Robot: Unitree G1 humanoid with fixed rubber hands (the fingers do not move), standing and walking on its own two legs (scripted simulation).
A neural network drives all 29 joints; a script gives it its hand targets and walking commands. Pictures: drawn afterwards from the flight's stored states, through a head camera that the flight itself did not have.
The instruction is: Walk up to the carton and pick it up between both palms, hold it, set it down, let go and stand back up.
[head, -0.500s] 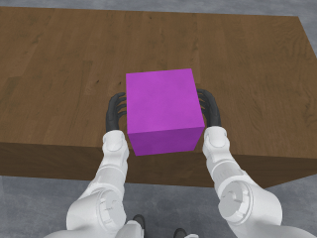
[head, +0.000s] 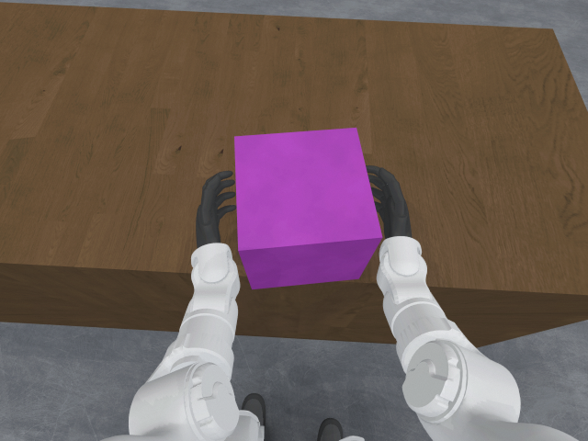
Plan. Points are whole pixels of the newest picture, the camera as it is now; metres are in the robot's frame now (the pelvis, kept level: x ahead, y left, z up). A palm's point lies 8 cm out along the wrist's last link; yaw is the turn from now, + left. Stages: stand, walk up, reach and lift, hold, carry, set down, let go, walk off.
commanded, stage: reach and lift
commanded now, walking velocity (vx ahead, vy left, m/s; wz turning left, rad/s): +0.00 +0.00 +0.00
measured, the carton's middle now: (301, 213) +0.42 +0.06 -0.02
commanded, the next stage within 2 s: none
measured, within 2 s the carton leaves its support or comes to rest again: leaves its support in 1.60 s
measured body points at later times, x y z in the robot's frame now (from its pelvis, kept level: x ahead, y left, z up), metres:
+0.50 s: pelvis +0.01 -0.01 +0.00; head +0.13 +0.01 +0.44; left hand +0.38 +0.18 -0.02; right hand +0.42 -0.08 -0.01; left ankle +0.02 +0.14 -0.73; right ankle -0.02 -0.09 -0.73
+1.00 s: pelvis +0.00 -0.01 +0.00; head +0.12 +0.01 +0.43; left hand +0.38 +0.18 -0.02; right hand +0.42 -0.08 -0.01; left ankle +0.02 +0.14 -0.73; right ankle -0.02 -0.09 -0.73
